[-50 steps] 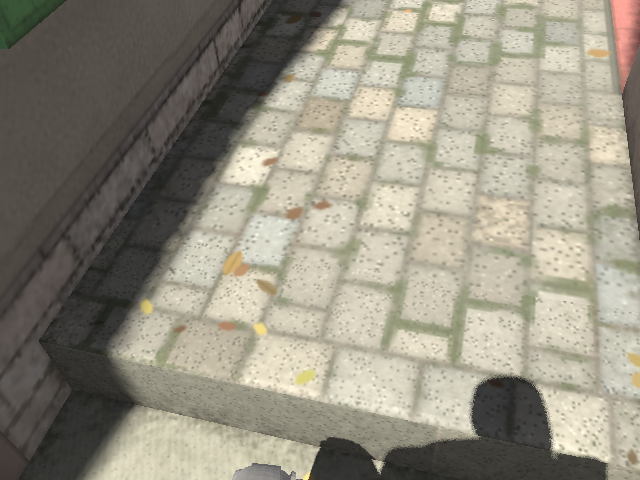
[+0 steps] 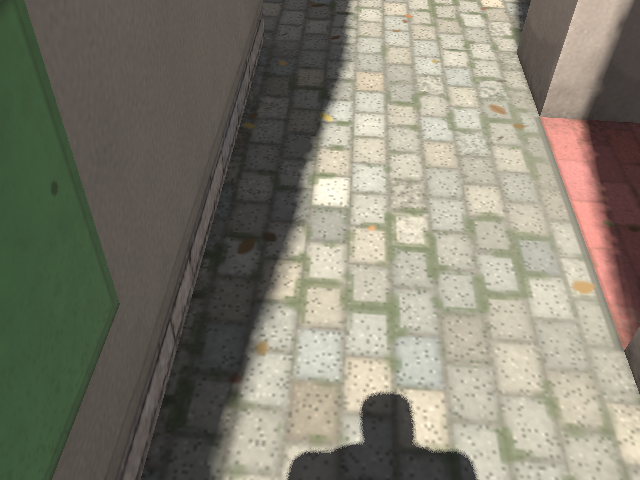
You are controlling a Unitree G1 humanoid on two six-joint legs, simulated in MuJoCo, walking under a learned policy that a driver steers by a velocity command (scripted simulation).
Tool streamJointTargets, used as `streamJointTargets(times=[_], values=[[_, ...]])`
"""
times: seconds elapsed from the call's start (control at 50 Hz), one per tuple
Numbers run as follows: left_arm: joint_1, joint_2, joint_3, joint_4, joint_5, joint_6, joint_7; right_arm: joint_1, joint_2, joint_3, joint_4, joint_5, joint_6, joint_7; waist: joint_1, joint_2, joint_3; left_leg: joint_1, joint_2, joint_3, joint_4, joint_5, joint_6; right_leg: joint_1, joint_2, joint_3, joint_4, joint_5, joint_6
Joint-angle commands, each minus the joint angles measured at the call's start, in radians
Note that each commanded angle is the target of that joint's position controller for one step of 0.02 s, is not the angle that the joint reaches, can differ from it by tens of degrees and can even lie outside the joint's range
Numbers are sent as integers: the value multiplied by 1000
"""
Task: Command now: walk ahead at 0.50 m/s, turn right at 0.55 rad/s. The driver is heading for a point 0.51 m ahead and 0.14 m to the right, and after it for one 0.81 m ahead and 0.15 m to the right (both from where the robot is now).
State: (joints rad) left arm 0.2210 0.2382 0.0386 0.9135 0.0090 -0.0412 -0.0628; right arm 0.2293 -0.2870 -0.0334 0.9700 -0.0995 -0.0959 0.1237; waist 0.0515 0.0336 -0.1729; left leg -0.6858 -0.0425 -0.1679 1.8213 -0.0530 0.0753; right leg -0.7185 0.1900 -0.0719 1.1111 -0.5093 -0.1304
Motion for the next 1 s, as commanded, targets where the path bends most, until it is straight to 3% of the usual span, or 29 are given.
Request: streamJointTargets(times=[0.02, 0.04, 0.06, 0.1, 0.14, 0.2, 0.22, 0.24, 0.26, 0.28, 0.3, 0.32, 0.34, 0.38, 0.42, 0.52, 0.58, 0.6, 0.62, 0.68, 0.72, 0.74, 0.76, 0.78, 0.8, 0.84, 0.88, 0.94, 1.0], values=[[-63, -67, -43, 59, 13, -47, -12, -36, 75, 29, -140, -46, 8, -41, -150, 32, 101, -442, -13, -16, 239, -100, 55, 191, -177, 562, -538, 172, -165], [-90, -61, -42, 53, 9, -71, -6, -17, 54, 25, -146, -37, 15, -35, -163, 28, 125, -440, 9, 12, 184, -141, 48, 147, -167, 481, -538, 193, -141], [-121, -28, -37, 33, 21, -100, 4, -28, 26, 17, -145, -2, 17, -34, -158, 79, 137, -303, 54, 47, -51, -145, 32, 41, -157, 401, -603, 199, -123], [-99, 17, -47, 19, 42, -138, 26, -108, 4, 7, -210, 21, 3, -57, -133, 39, 113, -45, 123, 101, -290, -103, -46, -92, -131, 350, -645, 302, -86], [-113, 100, -34, -22, 9, -147, 32, -175, 17, 15, -269, 36, 5, -61, -125, 43, 92, 310, 147, 131, -783, -47, -132, -174, -119, 289, -675, 375, -60], [152, 176, 8, 40, -21, -121, 7, -272, 51, 41, -331, 65, 11, -46, -22, -72, 135, 268, 88, 204, -1130, -57, -164, 183, -213, 414, -592, 479, -111], [174, 199, 26, 24, -17, -112, 2, -229, 30, 36, -340, 69, 1, -54, -35, -83, 95, 306, 61, 224, -1196, -66, -137, 303, -215, 453, -526, 663, -99], [172, 168, 27, 18, -10, -116, -7, -174, -29, 9, -332, 70, -9, -69, -58, -105, 47, 391, 43, 241, -1178, -85, -86, 359, -224, 470, -433, 809, -88], [138, 88, 16, -11, 0, -124, -10, 45, -83, -13, -291, 63, -32, -92, -136, -30, -59, 662, 149, 102, -1135, 21, 43, 228, -162, 428, -194, 833, 3], [254, -29, -9, -34, 9, -126, -5, 249, -163, -26, -255, 81, -33, -92, -139, 195, -310, 1042, 364, -266, -1155, 226, 298, -8, -48, 329, 143, 429, 67], [172, -15, -8, -61, 25, -121, -17, 331, -143, -10, -186, 61, -28, -63, -180, 348, -188, 1085, 491, -685, -1422, -176, 356, -391, -27, 250, 434, -13, 97], [31, -24, -22, -97, 38, -100, -33, 317, -107, -12, -182, 66, -27, -84, -219, 183, 10, 961, 468, -607, -1483, -581, 228, -609, -118, 205, 654, 79, 65], [-5, -43, -36, -108, 37, -82, -33, 257, -89, -6, -191, 86, -25, -100, -200, 147, 72, 815, 430, -430, -1498, -606, 192, -624, -191, 167, 679, 207, 47], [-3, -12, -31, -103, 59, -53, -37, 153, 87, 40, -199, 75, -16, -106, -128, 25, 86, 582, 381, -193, -1536, -368, 196, -447, -288, 166, 565, 364, 48], [-68, -26, -48, -148, 53, -27, -37, 46, 128, 53, -211, 70, -33, -130, -71, 6, 149, 416, 361, -51, -1620, -322, 178, -388, -357, 155, 499, 273, 54], [-103, 40, -43, -160, 54, -23, -64, -6, 50, 55, -242, -6, -81, -152, -43, -36, 147, 279, 255, 258, -1660, -165, 123, -167, -406, 116, 187, 653, 35], [-176, 56, -36, -196, 49, -3, -93, 131, -29, 50, -223, -3, -73, -143, -118, -8, 200, 350, 264, 329, -1678, -116, 123, -38, -362, 38, -25, 702, 44], [-332, -74, -53, -318, -90, 30, -18, 176, -155, -33, -169, 193, -16, -180, -141, -110, 302, 409, 287, 278, -1677, -48, 88, -67, -314, 68, -193, 580, 92], [-371, -79, -67, -358, -108, 37, -3, 216, -167, -39, -164, 186, 12, -197, -158, -90, 314, 519, 310, 292, -1676, -2, 80, -84, -299, 54, -293, 524, 112], [-325, 28, -13, -415, -64, 39, 13, 209, -179, -75, -163, 137, 43, -193, -132, 46, 238, 713, 342, 352, -1520, 350, 64, 47, -219, -27, -425, 283, 89], [-58, 119, 47, -380, -52, 30, 22, 164, -177, -79, -169, 131, 51, -188, 20, 106, 102, 661, 288, 404, -1167, 699, 26, 412, -128, -22, -536, 291, 16], [97, 202, 85, -354, -38, 37, 40, 150, -140, -72, -194, 113, 31, -186, 100, 56, -9, 429, 222, 414, -897, 531, -40, 722, -172, 108, -527, 517, -50], [87, 351, 101, -374, -8, 37, 58, 169, 4, -26, -283, 52, -12, -156, 5, -295, -101, -19, 46, 405, -451, -432, -114, 1062, -427, 511, -460, 933, -226], [112, 298, 86, -401, 41, 23, 62, 173, -46, -27, -287, 101, -56, -143, 35, -279, -326, -104, 4, 178, -200, -634, -120, 1127, -588, 798, -646, 848, -391], [124, 191, 70, -381, 39, 19, 61, 67, -91, -37, -306, 140, -71, -150, 83, -207, -250, -157, 57, 104, -189, -521, -120, 1048, -502, 667, -673, 841, -327], [-33, 144, 64, -402, -3, 20, 47, -14, -38, -20, -352, 99, -31, -198, -20, -84, -46, -144, 116, 108, -354, -411, -137, 722, -421, 497, -657, 869, -209], [-121, 125, 54, -420, 4, 31, 44, 8, -38, -21, -341, 90, 15, -200, -102, -36, 24, -41, 127, 102, -504, -357, -123, 499, -399, 427, -686, 863, -175], [-130, 59, 27, -373, 27, 17, 35, 34, 34, 14, -281, 71, 31, -178, -135, -43, -11, 201, 123, 119, -931, -205, -85, 316, -348, 246, -653, 927, -119], [-66, 119, 45, -325, 22, 15, 44, 18, 44, 11, -240, 70, 20, -137, -134, -123, -44, 435, 34, 188, -1105, 91, -53, 247, -336, 163, -630, 750, -77]])
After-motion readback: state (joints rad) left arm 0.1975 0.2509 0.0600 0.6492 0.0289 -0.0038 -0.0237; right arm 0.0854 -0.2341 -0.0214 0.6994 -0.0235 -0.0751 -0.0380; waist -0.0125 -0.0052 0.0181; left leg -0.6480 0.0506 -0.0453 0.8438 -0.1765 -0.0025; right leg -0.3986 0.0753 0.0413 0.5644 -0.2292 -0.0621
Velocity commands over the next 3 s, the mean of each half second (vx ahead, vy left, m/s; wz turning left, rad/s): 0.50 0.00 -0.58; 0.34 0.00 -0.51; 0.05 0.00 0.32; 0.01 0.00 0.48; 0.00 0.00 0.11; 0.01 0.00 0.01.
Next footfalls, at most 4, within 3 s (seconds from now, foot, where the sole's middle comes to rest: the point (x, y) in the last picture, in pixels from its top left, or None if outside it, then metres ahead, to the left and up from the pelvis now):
0.26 left None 0.32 0.19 -0.68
0.74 right None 0.48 -0.17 -0.68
1.06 left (350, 429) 0.66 -0.01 -0.68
2.00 right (452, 463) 0.60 -0.22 -0.68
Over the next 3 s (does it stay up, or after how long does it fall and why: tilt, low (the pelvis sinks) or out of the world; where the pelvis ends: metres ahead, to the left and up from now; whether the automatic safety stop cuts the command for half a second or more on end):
stays up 0.54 -0.12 0.08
